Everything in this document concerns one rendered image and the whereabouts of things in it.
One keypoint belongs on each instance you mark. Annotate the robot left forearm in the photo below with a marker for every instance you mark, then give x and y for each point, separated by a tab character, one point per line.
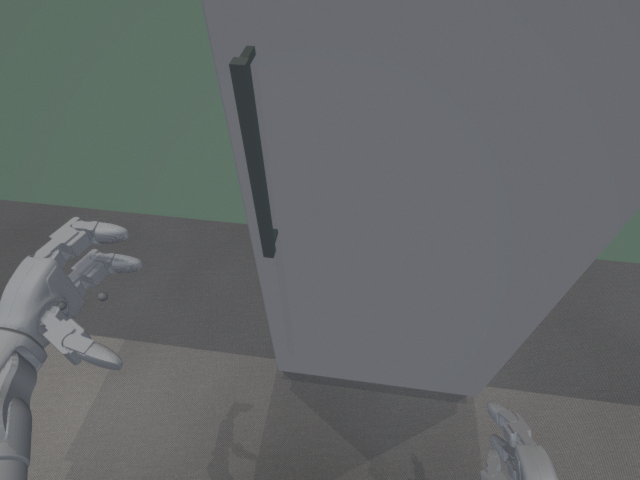
21	356

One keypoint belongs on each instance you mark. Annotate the fridge door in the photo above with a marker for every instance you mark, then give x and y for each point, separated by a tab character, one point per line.
440	172

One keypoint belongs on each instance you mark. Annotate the handle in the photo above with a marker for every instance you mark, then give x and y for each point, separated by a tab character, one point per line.
246	107

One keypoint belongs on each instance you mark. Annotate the robot left hand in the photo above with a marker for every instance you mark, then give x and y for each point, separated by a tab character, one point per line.
28	303

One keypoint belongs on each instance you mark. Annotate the robot right hand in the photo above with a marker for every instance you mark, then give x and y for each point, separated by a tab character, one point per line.
527	461

